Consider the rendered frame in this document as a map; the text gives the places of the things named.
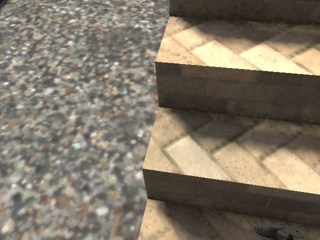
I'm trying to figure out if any robot right hand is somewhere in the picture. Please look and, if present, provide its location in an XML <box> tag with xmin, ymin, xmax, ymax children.
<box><xmin>254</xmin><ymin>223</ymin><xmax>311</xmax><ymax>240</ymax></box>

